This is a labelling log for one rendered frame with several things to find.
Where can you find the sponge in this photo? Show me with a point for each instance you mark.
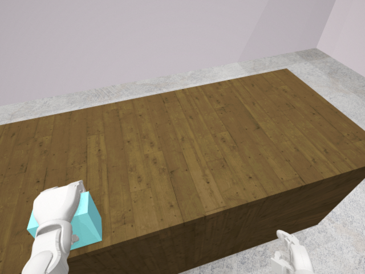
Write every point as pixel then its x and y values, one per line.
pixel 86 223

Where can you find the table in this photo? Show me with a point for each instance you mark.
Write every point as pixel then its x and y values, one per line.
pixel 186 177

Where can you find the robot left forearm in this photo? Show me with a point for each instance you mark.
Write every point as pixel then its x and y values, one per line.
pixel 51 249

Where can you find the robot right hand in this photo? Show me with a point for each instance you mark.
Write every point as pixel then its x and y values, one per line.
pixel 283 263

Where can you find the robot left hand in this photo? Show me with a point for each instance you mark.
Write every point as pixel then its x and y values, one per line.
pixel 58 204

